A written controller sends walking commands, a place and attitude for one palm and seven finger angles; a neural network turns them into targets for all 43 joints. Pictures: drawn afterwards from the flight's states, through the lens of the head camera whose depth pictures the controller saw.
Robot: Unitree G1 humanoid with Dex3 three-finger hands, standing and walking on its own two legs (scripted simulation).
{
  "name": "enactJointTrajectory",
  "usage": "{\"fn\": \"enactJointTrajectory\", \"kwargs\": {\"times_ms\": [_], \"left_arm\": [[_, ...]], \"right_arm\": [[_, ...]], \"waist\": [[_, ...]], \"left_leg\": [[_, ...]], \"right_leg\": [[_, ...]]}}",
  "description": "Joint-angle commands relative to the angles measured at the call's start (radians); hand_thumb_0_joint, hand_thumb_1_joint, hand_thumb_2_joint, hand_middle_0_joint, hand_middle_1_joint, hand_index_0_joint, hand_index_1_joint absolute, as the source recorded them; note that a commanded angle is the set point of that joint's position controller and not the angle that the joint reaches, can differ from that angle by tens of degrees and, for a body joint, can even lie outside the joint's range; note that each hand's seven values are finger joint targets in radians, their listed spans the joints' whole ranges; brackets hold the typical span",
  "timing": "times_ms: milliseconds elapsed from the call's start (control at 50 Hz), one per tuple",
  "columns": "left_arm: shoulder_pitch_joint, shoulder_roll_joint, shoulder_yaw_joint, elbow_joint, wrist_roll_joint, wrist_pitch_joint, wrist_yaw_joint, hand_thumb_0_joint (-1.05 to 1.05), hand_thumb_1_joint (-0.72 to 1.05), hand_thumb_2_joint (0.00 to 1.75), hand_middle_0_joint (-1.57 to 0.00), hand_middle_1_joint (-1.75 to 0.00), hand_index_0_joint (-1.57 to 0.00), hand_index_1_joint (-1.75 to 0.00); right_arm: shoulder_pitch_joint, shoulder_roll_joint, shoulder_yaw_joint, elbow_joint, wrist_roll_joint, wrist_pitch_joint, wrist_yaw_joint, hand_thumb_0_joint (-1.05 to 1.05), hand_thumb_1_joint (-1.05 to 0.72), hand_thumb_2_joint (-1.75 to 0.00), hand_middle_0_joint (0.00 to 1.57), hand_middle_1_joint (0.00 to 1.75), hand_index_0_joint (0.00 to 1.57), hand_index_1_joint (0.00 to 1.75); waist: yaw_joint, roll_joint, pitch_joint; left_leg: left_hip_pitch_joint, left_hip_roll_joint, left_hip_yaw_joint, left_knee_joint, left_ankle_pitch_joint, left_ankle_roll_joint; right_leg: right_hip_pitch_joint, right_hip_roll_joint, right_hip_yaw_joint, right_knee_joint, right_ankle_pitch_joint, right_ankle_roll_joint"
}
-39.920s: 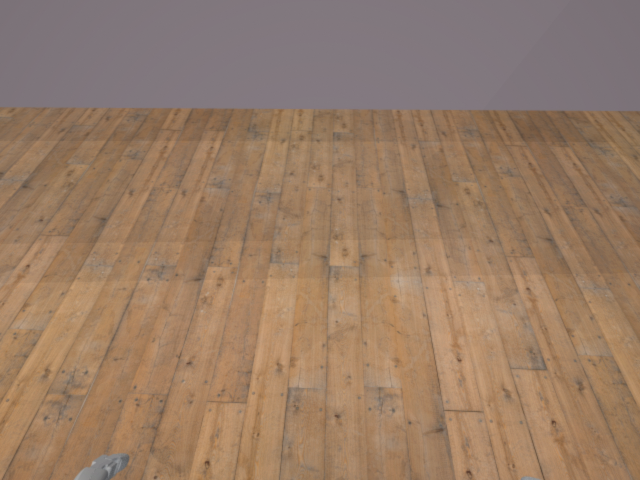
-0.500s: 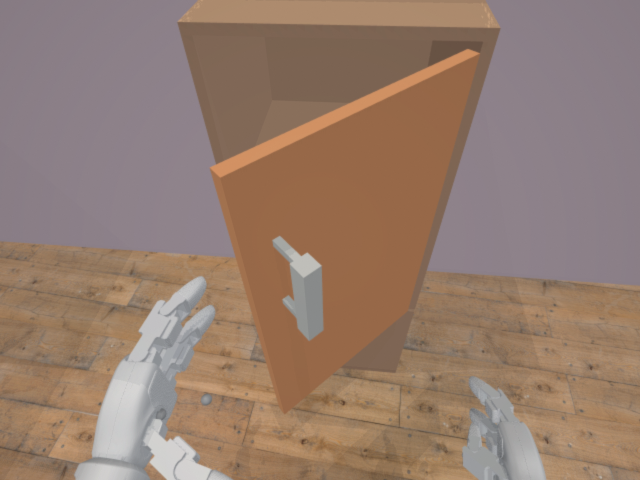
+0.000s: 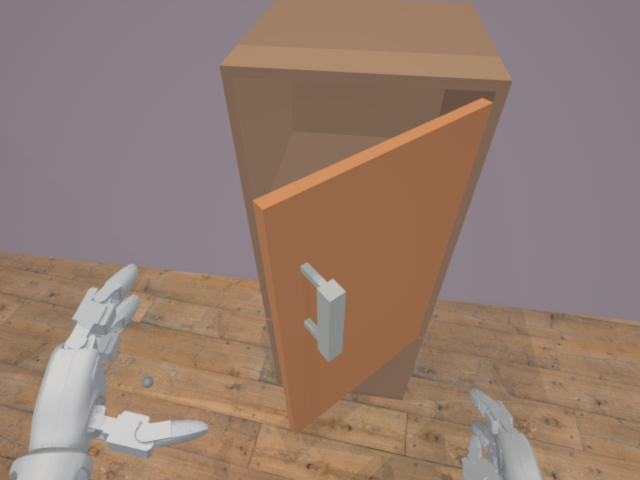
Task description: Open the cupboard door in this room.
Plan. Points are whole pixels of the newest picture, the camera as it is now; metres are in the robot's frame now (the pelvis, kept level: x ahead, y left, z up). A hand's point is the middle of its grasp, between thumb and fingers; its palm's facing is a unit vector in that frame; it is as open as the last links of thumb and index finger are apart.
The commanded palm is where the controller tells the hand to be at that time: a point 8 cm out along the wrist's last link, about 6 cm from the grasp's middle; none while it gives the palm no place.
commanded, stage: draw the hand back to the body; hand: left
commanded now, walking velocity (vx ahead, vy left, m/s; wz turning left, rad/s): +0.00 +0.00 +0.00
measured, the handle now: (319, 312) +0.30 +0.04 +0.08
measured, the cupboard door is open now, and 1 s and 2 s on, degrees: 46 46 46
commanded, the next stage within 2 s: step back with the hand held close in 0.88 s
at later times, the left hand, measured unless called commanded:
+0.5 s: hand (82, 327) +0.20 +0.24 +0.18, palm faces +0.45 -0.79 -0.41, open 9.1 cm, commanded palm +0.15 +0.28 +0.19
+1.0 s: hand (83, 328) +0.19 +0.24 +0.18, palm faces +0.46 -0.80 -0.39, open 7.4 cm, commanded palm +0.15 +0.28 +0.20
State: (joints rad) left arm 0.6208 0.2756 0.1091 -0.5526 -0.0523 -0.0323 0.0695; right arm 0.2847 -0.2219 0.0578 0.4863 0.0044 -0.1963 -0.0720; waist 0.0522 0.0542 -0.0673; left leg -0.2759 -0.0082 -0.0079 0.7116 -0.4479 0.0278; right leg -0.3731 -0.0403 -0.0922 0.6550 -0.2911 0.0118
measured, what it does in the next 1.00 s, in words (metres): stands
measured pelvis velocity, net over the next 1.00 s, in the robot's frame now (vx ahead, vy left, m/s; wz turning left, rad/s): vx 0.00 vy -0.02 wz -0.02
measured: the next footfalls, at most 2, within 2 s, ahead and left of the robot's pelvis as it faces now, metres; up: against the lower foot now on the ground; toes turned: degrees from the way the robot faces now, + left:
right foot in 1.96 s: -0.07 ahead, -0.13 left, +0.00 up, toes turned +1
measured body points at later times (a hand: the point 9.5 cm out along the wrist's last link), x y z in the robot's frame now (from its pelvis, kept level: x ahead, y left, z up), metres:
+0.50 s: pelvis +0.01 -0.01 +0.02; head -0.01 -0.04 +0.47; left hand +0.17 +0.28 +0.20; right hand +0.19 -0.23 -0.06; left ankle -0.04 +0.10 -0.72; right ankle +0.03 -0.13 -0.72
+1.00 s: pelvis +0.00 -0.02 +0.02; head -0.02 -0.04 +0.47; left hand +0.16 +0.28 +0.20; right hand +0.19 -0.24 -0.06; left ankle -0.04 +0.10 -0.72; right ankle +0.03 -0.13 -0.72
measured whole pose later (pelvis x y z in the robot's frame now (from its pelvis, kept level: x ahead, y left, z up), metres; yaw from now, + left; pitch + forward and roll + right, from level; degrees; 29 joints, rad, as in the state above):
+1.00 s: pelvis +0.00 -0.02 +0.02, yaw -1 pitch -5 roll -1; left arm 0.45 0.32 0.34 -0.37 -0.05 -0.11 0.12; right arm 0.19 -0.22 0.02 0.65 -0.01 -0.15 -0.07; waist 0.07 0.07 0.03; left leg -0.01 0.01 0.01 0.40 -0.30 0.00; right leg -0.14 -0.01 -0.08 0.39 -0.17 -0.01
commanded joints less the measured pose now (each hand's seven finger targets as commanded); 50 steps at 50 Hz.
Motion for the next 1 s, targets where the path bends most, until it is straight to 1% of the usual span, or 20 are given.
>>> {"fn": "enactJointTrajectory", "kwargs": {"times_ms": [0,60,100,160,180,240,400,440,460,480,520,580,600,640,680,720,760,880,960,980], "left_arm": [[-0.063,0.118,0.104,-0.179,0.025,-0.083,0.049,0.00,0.06,0.54,-0.17,-0.30,-0.17,-0.30],[-0.107,0.147,0.143,-0.162,0.029,-0.095,0.061,0.00,0.17,0.58,-0.17,-0.30,-0.17,-0.30],[-0.137,0.142,0.149,-0.170,0.027,-0.102,0.065,0.00,0.23,0.62,-0.18,-0.30,-0.18,-0.30],[-0.144,0.177,0.201,-0.156,0.029,-0.112,0.073,0.00,0.34,0.66,-0.18,-0.30,-0.18,-0.30],[-0.137,0.170,0.206,-0.148,0.025,-0.113,0.072,0.00,0.37,0.68,-0.18,-0.30,-0.18,-0.30],[-0.149,0.179,0.239,-0.117,0.020,-0.116,0.070,0.00,0.48,0.72,-0.19,-0.30,-0.19,-0.30],[-0.218,0.225,0.328,-0.078,0.011,-0.128,0.072,0.00,0.76,0.84,-0.19,-0.30,-0.19,-0.30],[-0.237,0.240,0.351,-0.073,0.008,-0.132,0.074,0.00,0.83,0.87,-0.20,-0.30,-0.20,-0.30],[-0.245,0.258,0.371,-0.063,0.007,-0.132,0.077,0.00,0.87,0.88,-0.20,-0.30,-0.20,-0.30],[-0.247,0.255,0.376,-0.044,0.003,-0.131,0.077,0.00,0.90,0.90,-0.20,-0.30,-0.20,-0.30],[-0.231,0.214,0.339,-0.004,0.001,-0.129,0.069,0.00,0.90,0.90,-0.20,-0.30,-0.20,-0.30],[-0.239,0.199,0.313,-0.007,0.000,-0.130,0.062,0.00,0.90,0.90,-0.20,-0.30,-0.20,-0.30],[-0.248,0.205,0.316,-0.013,0.001,-0.130,0.063,0.00,0.90,0.90,-0.20,-0.30,-0.20,-0.30],[-0.252,0.224,0.332,-0.028,0.004,-0.137,0.067,0.00,0.90,0.90,-0.20,-0.30,-0.20,-0.30],[-0.251,0.243,0.347,-0.053,0.004,-0.140,0.069,0.00,0.90,0.90,-0.20,-0.30,-0.20,-0.30],[-0.247,0.247,0.353,-0.066,0.006,-0.143,0.071,0.00,0.90,0.90,-0.20,-0.30,-0.20,-0.30],[-0.253,0.259,0.362,-0.064,0.010,-0.142,0.073,0.00,0.90,0.90,-0.20,-0.30,-0.20,-0.30],[-0.257,0.225,0.336,-0.024,0.007,-0.142,0.068,0.00,0.90,0.90,-0.20,-0.30,-0.20,-0.30],[-0.244,0.221,0.336,0.001,0.008,-0.142,0.065,0.00,0.90,0.90,-0.20,-0.30,-0.20,-0.30],[-0.334,0.243,0.342,-0.038,0.007,-0.147,0.068,0.00,0.90,0.90,-0.20,-0.30,-0.20,-0.30]], "right_arm": [[-0.119,-0.092,-0.047,-0.133,0.000,-0.048,-0.018,0.00,-0.90,-0.90,0.20,0.30,0.20,0.30],[-0.148,-0.095,-0.044,-0.109,-0.001,-0.045,-0.021,0.00,-0.90,-0.90,0.20,0.30,0.20,0.30],[-0.156,-0.093,-0.043,-0.099,-0.003,-0.047,-0.022,0.00,-0.90,-0.90,0.20,0.30,0.20,0.30],[-0.166,-0.096,-0.046,-0.076,-0.008,-0.050,-0.022,0.00,-0.90,-0.90,0.20,0.30,0.20,0.30],[-0.167,-0.092,-0.047,-0.070,-0.008,-0.049,-0.020,0.00,-0.90,-0.90,0.20,0.30,0.20,0.30],[-0.176,-0.092,-0.053,-0.053,-0.009,-0.042,-0.017,0.00,-0.90,-0.90,0.20,0.30,0.20,0.30],[-0.196,-0.092,-0.065,-0.021,-0.007,-0.018,-0.014,0.00,-0.90,-0.90,0.20,0.30,0.20,0.30],[-0.198,-0.093,-0.068,-0.015,-0.007,-0.018,-0.015,0.00,-0.90,-0.90,0.20,0.30,0.20,0.30],[-0.204,-0.096,-0.069,-0.011,-0.007,-0.016,-0.018,0.00,-0.90,-0.90,0.20,0.30,0.20,0.30],[-0.203,-0.092,-0.070,-0.007,-0.007,-0.013,-0.019,0.00,-0.90,-0.90,0.20,0.30,0.20,0.30],[-0.207,-0.093,-0.072,-0.005,-0.005,-0.007,-0.015,0.00,-0.90,-0.90,0.20,0.30,0.20,0.30],[-0.213,-0.099,-0.077,-0.003,-0.003,-0.003,-0.013,0.00,-0.90,-0.90,0.20,0.30,0.20,0.30],[-0.215,-0.100,-0.076,-0.004,-0.004,-0.002,-0.011,0.00,-0.90,-0.90,0.20,0.30,0.20,0.30],[-0.216,-0.099,-0.078,-0.004,-0.008,-0.004,-0.011,0.00,-0.90,-0.90,0.20,0.30,0.20,0.30],[-0.221,-0.097,-0.079,-0.006,-0.008,-0.005,-0.014,0.00,-0.90,-0.90,0.20,0.30,0.20,0.30],[-0.220,-0.092,-0.078,-0.004,-0.010,-0.008,-0.015,0.00,-0.90,-0.90,0.20,0.30,0.20,0.30],[-0.223,-0.093,-0.077,-0.001,-0.010,-0.011,-0.015,0.00,-0.90,-0.90,0.20,0.30,0.20,0.30],[-0.225,-0.090,-0.075,0.004,-0.007,-0.010,-0.011,0.00,-0.90,-0.90,0.20,0.30,0.20,0.30],[-0.225,-0.094,-0.079,0.008,-0.007,-0.008,-0.009,0.00,-0.90,-0.90,0.20,0.30,0.20,0.30],[-0.228,-0.096,-0.076,0.009,-0.007,-0.008,-0.008,0.00,-0.90,-0.90,0.20,0.30,0.20,0.30]], "waist": [[0.001,-0.026,-0.001],[0.008,0.006,0.019],[0.007,0.034,0.024],[0.017,0.025,0.003],[0.017,0.022,0.003],[0.018,-0.026,0.016],[0.021,0.024,0.013],[0.022,0.008,0.006],[0.025,0.028,0.012],[0.023,0.000,0.019],[0.018,-0.035,0.046],[0.015,-0.008,0.045],[0.016,0.008,0.041],[0.021,-0.012,0.015],[0.025,-0.005,-0.011],[0.027,0.019,-0.022],[0.026,0.027,-0.003],[0.019,0.011,0.062],[0.024,0.005,0.050],[0.015,-0.005,0.037]], "left_leg": [[-0.085,0.027,-0.025,-0.224,0.307,-0.033],[-0.065,0.029,-0.031,-0.266,0.291,-0.037],[-0.042,0.028,-0.030,-0.288,0.291,-0.039],[-0.007,0.031,-0.029,-0.308,0.367,-0.044],[0.005,0.032,-0.026,-0.312,0.392,-0.046],[0.021,0.032,-0.013,-0.326,0.394,-0.040],[0.076,0.026,0.007,-0.350,0.442,-0.033],[0.089,0.025,0.011,-0.354,0.436,-0.029],[0.092,0.023,0.013,-0.354,0.437,-0.026],[0.094,0.024,0.015,-0.357,0.429,-0.024],[0.093,0.025,0.018,-0.363,0.407,-0.017],[0.110,0.024,0.022,-0.366,0.399,-0.012],[0.110,0.022,0.023,-0.369,0.386,-0.011],[0.113,0.019,0.020,-0.371,0.387,-0.009],[0.125,0.018,0.019,-0.369,0.404,-0.010],[0.130,0.015,0.024,-0.368,0.412,-0.012],[0.124,0.016,0.021,-0.372,0.407,-0.014],[0.112,0.021,0.018,-0.387,0.363,-0.013],[0.118,0.023,0.019,-0.390,0.371,-0.012],[0.120,0.021,0.014,-0.392,0.363,-0.012]], "right_leg": [[0.210,0.019,0.030,-0.117,0.136,-0.039],[0.242,0.020,0.032,-0.145,0.118,-0.043],[0.252,0.019,0.033,-0.161,0.116,-0.041],[0.298,0.018,0.032,-0.179,0.170,-0.044],[0.304,0.019,0.033,-0.184,0.186,-0.042],[0.320,0.022,0.036,-0.208,0.207,-0.038],[0.357,0.020,0.048,-0.250,0.261,-0.036],[0.361,0.021,0.050,-0.260,0.264,-0.034],[0.366,0.018,0.053,-0.268,0.270,-0.037],[0.364,0.019,0.053,-0.272,0.268,-0.034],[0.350,0.021,0.052,-0.286,0.249,-0.029],[0.347,0.018,0.058,-0.297,0.241,-0.027],[0.348,0.018,0.059,-0.299,0.232,-0.027],[0.369,0.018,0.060,-0.300,0.235,-0.027],[0.385,0.017,0.063,-0.296,0.255,-0.029],[0.392,0.017,0.065,-0.297,0.266,-0.029],[0.387,0.018,0.065,-0.304,0.260,-0.032],[0.354,0.022,0.062,-0.320,0.207,-0.030],[0.361,0.023,0.060,-0.318,0.212,-0.031],[0.365,0.023,0.064,-0.318,0.207,-0.029]]}}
